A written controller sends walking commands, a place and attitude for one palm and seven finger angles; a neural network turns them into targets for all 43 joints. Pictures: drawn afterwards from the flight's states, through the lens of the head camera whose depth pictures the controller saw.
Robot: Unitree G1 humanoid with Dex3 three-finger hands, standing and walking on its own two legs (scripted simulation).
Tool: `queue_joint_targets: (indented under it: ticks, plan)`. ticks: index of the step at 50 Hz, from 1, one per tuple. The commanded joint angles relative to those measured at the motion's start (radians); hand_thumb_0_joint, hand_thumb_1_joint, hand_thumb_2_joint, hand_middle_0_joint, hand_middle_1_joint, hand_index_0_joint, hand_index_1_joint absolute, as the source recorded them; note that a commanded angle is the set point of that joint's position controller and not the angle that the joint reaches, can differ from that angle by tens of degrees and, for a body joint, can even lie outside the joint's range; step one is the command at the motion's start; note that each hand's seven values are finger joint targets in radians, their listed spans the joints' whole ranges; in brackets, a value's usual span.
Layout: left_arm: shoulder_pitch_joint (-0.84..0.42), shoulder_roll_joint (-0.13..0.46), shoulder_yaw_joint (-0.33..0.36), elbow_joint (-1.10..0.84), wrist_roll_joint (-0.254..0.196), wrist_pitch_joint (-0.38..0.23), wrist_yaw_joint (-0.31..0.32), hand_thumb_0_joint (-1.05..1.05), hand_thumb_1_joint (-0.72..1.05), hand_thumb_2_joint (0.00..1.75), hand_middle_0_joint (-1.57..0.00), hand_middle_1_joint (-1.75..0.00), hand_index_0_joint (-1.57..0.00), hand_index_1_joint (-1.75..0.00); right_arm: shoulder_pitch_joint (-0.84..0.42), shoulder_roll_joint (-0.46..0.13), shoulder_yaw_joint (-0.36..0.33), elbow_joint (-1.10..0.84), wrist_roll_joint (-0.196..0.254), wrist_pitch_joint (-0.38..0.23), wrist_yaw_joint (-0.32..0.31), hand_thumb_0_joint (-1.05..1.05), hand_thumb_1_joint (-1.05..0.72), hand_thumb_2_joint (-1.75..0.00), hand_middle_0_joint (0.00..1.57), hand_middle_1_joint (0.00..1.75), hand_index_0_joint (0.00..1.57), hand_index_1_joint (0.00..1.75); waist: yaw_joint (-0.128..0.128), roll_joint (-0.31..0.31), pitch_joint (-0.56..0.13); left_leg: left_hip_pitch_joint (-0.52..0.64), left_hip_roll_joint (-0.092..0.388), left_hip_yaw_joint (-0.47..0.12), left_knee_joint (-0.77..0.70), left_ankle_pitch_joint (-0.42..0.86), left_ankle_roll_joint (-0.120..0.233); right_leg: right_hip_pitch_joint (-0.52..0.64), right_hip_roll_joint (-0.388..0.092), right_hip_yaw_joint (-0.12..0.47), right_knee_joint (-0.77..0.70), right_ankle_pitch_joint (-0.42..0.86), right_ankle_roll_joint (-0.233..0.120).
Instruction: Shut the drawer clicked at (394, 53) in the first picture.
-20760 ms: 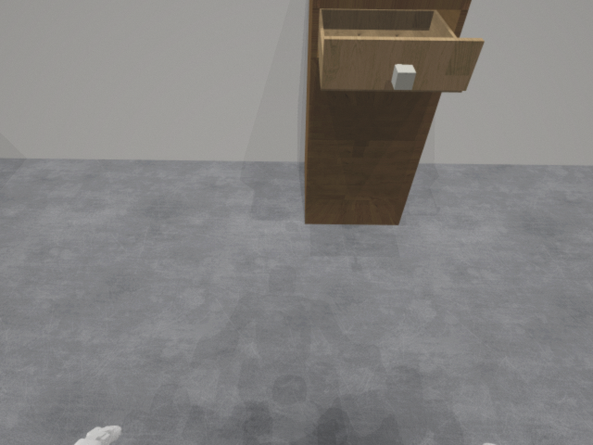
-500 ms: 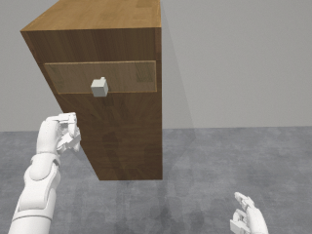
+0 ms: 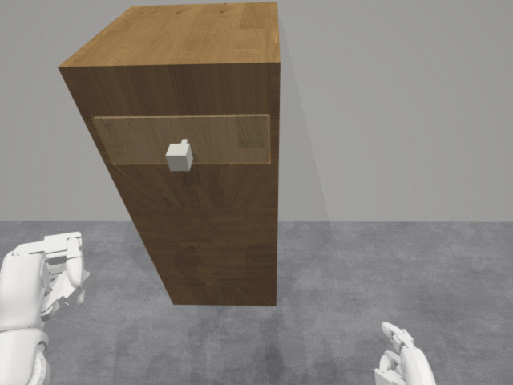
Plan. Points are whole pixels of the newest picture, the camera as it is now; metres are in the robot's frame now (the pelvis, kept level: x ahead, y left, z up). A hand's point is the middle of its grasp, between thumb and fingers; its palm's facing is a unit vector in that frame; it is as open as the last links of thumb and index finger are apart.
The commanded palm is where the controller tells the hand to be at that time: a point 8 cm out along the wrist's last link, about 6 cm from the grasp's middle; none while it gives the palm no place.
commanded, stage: draw the hand back to the body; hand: left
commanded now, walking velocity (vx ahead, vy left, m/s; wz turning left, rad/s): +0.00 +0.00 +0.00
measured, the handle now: (181, 151) +0.56 +0.24 +0.06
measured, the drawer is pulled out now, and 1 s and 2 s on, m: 0.00 0.00 0.00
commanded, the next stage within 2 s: step back with the hand held close in 0.24 s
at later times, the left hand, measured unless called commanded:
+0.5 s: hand (61, 278) +0.18 +0.25 +0.17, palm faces +0.39 -0.81 -0.44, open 3.3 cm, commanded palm +0.12 +0.29 +0.17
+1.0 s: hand out of the picture +0.10 +0.27 +0.15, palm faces +0.36 -0.80 -0.49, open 3.2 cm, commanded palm +0.03 +0.31 +0.17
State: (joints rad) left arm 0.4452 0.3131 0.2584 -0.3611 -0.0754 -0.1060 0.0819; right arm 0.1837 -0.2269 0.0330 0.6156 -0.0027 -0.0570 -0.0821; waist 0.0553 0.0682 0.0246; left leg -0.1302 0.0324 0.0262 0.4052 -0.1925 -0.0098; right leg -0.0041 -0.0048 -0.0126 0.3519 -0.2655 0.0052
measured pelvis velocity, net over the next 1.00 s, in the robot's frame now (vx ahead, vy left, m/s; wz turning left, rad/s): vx -0.09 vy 0.03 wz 0.02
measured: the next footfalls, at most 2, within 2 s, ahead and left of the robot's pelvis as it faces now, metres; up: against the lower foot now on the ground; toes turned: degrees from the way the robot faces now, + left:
left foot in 1.28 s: -0.06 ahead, +0.13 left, +0.00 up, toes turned +5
right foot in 1.60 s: -0.26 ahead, -0.12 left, +0.00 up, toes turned -3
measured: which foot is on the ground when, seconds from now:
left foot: down 0.00-1.00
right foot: down 0.00-1.00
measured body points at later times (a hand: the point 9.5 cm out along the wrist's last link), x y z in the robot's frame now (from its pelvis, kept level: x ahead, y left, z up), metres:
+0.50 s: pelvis +0.00 +0.01 +0.00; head -0.01 -0.01 +0.45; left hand +0.15 +0.29 +0.19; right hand +0.19 -0.21 -0.08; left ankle +0.02 +0.13 -0.74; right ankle -0.04 -0.12 -0.74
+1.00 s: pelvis -0.09 +0.03 -0.01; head -0.07 +0.03 +0.44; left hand +0.07 +0.31 +0.18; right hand +0.09 -0.21 -0.09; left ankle +0.02 +0.13 -0.74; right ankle -0.04 -0.12 -0.74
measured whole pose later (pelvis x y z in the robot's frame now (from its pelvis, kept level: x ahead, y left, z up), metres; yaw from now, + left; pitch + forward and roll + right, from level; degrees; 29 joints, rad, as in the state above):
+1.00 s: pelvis -0.09 +0.03 -0.01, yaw +1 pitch -1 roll -3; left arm 0.63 0.39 0.37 -0.56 -0.04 -0.23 0.13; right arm 0.20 -0.22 0.00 0.53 0.01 -0.01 -0.08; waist -0.01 0.06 0.05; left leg -0.40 0.03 0.00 0.51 -0.10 0.03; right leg -0.27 0.01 -0.01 0.48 -0.22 0.03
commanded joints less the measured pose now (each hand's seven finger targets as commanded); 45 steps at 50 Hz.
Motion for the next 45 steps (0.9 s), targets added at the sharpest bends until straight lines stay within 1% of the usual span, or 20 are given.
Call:
queue_joint_targets:
  ticks: [1,3,5,9,12,16,18,19,20,21,22,23,26,28,32,33,37,39,42,45]
  plan:
    - [-0.004,0.18,0.139,-0.314,0.0,-0.078,0.025,0.0,0.9,0.9,-1.4,-1.6,-1.4,-1.6,-0.138,-0.089,-0.043,-0.179,-0.007,-0.068,-0.004,0.0,-0.9,-0.9,0.2,0.3,0.2,0.3,0.012,0.019,-0.099,0.142,-0.028,0.009,-0.023,0.2,0.035,-0.122,0.024,-0.021,-0.057,0.243,-0.017]
    - [0.051,0.177,0.147,-0.327,-0.002,-0.075,0.024,0.0,0.9,0.9,-1.4,-1.6,-1.4,-1.6,-0.132,-0.088,-0.045,-0.183,-0.005,-0.071,-0.003,0.0,-0.9,-0.9,0.2,0.3,0.2,0.3,0.012,-0.006,-0.093,0.136,-0.025,0.007,-0.022,0.204,0.035,-0.12,0.026,-0.023,-0.056,0.248,-0.014]
    - [0.026,0.149,0.119,-0.304,0.001,-0.069,0.022,0.0,0.9,0.9,-1.4,-1.6,-1.4,-1.6,-0.127,-0.092,-0.046,-0.174,-0.006,-0.07,-0.001,0.0,-0.9,-0.9,0.2,0.3,0.2,0.3,0.0,-0.031,-0.052,0.128,-0.024,0.006,-0.024,0.192,0.035,-0.147,0.029,-0.025,-0.062,0.236,-0.012]
    - [-0.027,0.139,0.108,-0.261,0.004,-0.055,0.028,0.0,0.9,0.9,-1.4,-1.6,-1.4,-1.6,-0.123,-0.097,-0.05,-0.168,-0.005,-0.064,-0.011,0.0,-0.9,-0.9,0.2,0.3,0.2,0.3,-0.006,-0.061,-0.01,0.122,-0.021,0.004,-0.037,0.137,0.04,-0.178,0.027,-0.024,-0.076,0.168,-0.008]
    - [-0.055,0.166,0.127,-0.286,0.01,-0.062,0.036,0.0,0.9,0.9,-1.4,-1.6,-1.4,-1.6,-0.126,-0.098,-0.048,-0.164,-0.009,-0.068,-0.017,0.0,-0.9,-0.9,0.2,0.3,0.2,0.3,0.002,-0.035,-0.038,0.136,-0.024,-0.001,-0.038,0.126,0.039,-0.166,0.027,-0.02,-0.083,0.15,-0.012]
    - [-0.036,0.168,0.128,-0.335,0.01,-0.063,0.042,0.0,0.9,0.9,-1.4,-1.6,-1.4,-1.6,-0.133,-0.09,-0.044,-0.17,-0.012,-0.077,-0.015,0.0,-0.9,-0.9,0.2,0.3,0.2,0.3,0.014,-0.001,-0.11,0.145,-0.028,-0.003,-0.022,0.184,0.037,-0.115,0.019,-0.019,-0.05,0.217,-0.016]
    - [-0.012,0.169,0.13,-0.338,0.01,-0.06,0.045,0.0,0.9,0.9,-1.4,-1.6,-1.4,-1.6,-0.129,-0.087,-0.038,-0.167,-0.013,-0.083,-0.014,0.0,-0.9,-0.9,0.2,0.3,0.2,0.3,0.016,0.035,-0.107,0.137,-0.026,-0.007,-0.023,0.198,0.031,-0.105,0.017,-0.02,-0.042,0.23,-0.02]
    - [-0.096,0.305,0.262,-0.429,0.013,-0.095,0.045,0.0,0.9,0.9,-1.4,-1.6,-1.4,-1.6,-0.132,-0.115,-0.044,-0.203,-0.01,-0.046,-0.003,0.0,-0.9,-0.9,0.2,0.3,0.2,0.3,-0.027,0.003,-0.022,0.059,-0.008,-0.013,0.013,0.177,0.056,-0.204,-0.021,0.036,-0.098,0.275,-0.008]
    - [0.006,0.235,0.214,-0.336,0.016,-0.097,0.035,0.0,0.9,0.9,-1.4,-1.6,-1.4,-1.6,-0.129,-0.103,-0.046,-0.181,-0.013,-0.024,-0.001,0.0,-0.9,-0.9,0.2,0.3,0.2,0.3,-0.032,-0.035,-0.017,0.045,-0.009,-0.02,0.026,0.196,0.054,-0.206,-0.034,0.026,-0.093,0.301,-0.007]
    - [0.049,0.212,0.187,-0.32,0.018,-0.091,0.029,0.0,0.9,0.9,-1.4,-1.6,-1.4,-1.6,-0.134,-0.104,-0.05,-0.193,-0.012,-0.009,0.004,0.0,-0.9,-0.9,0.2,0.3,0.2,0.3,-0.031,-0.041,-0.02,0.045,-0.004,-0.017,0.029,0.226,0.053,-0.209,-0.038,0.028,-0.088,0.323,-0.004]
    - [0.06,0.218,0.196,-0.322,0.019,-0.092,0.026,0.0,0.9,0.9,-1.4,-1.6,-1.4,-1.6,-0.136,-0.107,-0.056,-0.2,-0.012,0.002,0.004,0.0,-0.9,-0.9,0.2,0.3,0.2,0.3,-0.033,-0.045,-0.016,0.049,-0.006,-0.011,0.03,0.251,0.051,-0.221,-0.033,0.02,-0.09,0.348,0.001]
    - [0.087,0.192,0.176,-0.306,0.017,-0.094,0.022,0.0,0.9,0.9,-1.4,-1.6,-1.4,-1.6,-0.123,-0.107,-0.059,-0.201,-0.01,0.016,0.007,0.0,-0.9,-0.9,0.2,0.3,0.2,0.3,-0.039,-0.03,-0.041,0.047,0.002,-0.016,0.028,0.282,0.05,-0.206,-0.034,0.011,-0.072,0.345,0.003]
    - [0.151,0.186,0.178,-0.286,0.009,-0.094,0.02,0.0,0.9,0.9,-1.4,-1.6,-1.4,-1.6,-0.11,-0.108,-0.074,-0.216,-0.002,0.046,0.012,0.0,-0.9,-0.9,0.2,0.3,0.2,0.3,-0.042,-0.03,-0.103,0.062,0.018,-0.012,0.026,0.358,0.047,-0.201,-0.027,0.0,-0.044,0.356,0.012]
    - [0.179,0.202,0.196,-0.301,0.004,-0.099,0.023,0.0,0.9,0.9,-1.4,-1.6,-1.4,-1.6,-0.109,-0.108,-0.079,-0.227,0.003,0.062,0.011,0.0,-0.9,-0.9,0.2,0.3,0.2,0.3,-0.04,-0.039,-0.151,0.067,0.023,-0.015,0.026,0.412,0.047,-0.179,-0.02,-0.01,-0.021,0.378,0.017]
    - [0.199,0.26,0.245,-0.375,-0.004,-0.113,0.036,0.0,0.9,0.9,-1.4,-1.6,-1.4,-1.6,-0.12,-0.107,-0.086,-0.249,0.008,0.071,0.004,0.0,-0.9,-0.9,0.2,0.3,0.2,0.3,-0.031,-0.042,-0.212,0.053,0.028,-0.016,0.026,0.413,0.048,-0.17,-0.013,-0.012,0.012,0.365,0.024]
    - [0.207,0.242,0.226,-0.387,-0.005,-0.116,0.038,0.0,0.9,0.9,-1.4,-1.6,-1.4,-1.6,-0.109,-0.106,-0.086,-0.255,0.011,0.071,0.004,0.0,-0.9,-0.9,0.2,0.3,0.2,0.3,-0.036,-0.031,-0.207,0.037,0.031,-0.021,0.021,0.403,0.049,-0.168,-0.011,-0.013,0.023,0.344,0.024]
    - [0.202,0.27,0.247,-0.428,0.001,-0.131,0.055,0.0,0.9,0.9,-1.4,-1.6,-1.4,-1.6,-0.102,-0.115,-0.092,-0.254,0.009,0.055,-0.006,0.0,-0.9,-0.9,0.2,0.3,0.2,0.3,-0.04,0.01,-0.19,-0.024,0.034,-0.027,0.005,0.278,0.051,-0.187,-0.003,-0.003,0.026,0.259,0.026]
    - [0.211,0.244,0.229,-0.414,0.002,-0.139,0.06,0.0,0.9,0.9,-1.4,-1.6,-1.4,-1.6,-0.092,-0.111,-0.092,-0.25,0.013,0.046,-0.006,0.0,-0.9,-0.9,0.2,0.3,0.2,0.3,-0.048,0.002,-0.162,-0.07,0.04,-0.038,-0.009,0.194,0.051,-0.194,-0.005,0.002,0.032,0.21,0.022]
    - [0.206,0.251,0.239,-0.403,0.008,-0.157,0.069,0.0,0.9,0.9,-1.4,-1.6,-1.4,-1.6,-0.09,-0.122,-0.096,-0.242,0.01,0.029,-0.009,0.0,-0.9,-0.9,0.2,0.3,0.2,0.3,-0.054,0.024,-0.114,-0.147,0.041,-0.059,-0.047,-0.02,0.051,-0.216,0.0,0.011,0.014,0.077,0.016]
    - [0.205,0.221,0.222,-0.377,0.019,-0.18,0.074,0.0,0.9,0.9,-1.4,-1.6,-1.4,-1.6,-0.084,-0.124,-0.095,-0.239,0.011,0.009,-0.01,0.0,-0.9,-0.9,0.2,0.3,0.2,0.3,-0.059,0.031,-0.065,-0.273,0.06,-0.097,-0.089,-0.224,0.062,-0.2,0.012,0.017,0.035,-0.051,0.013]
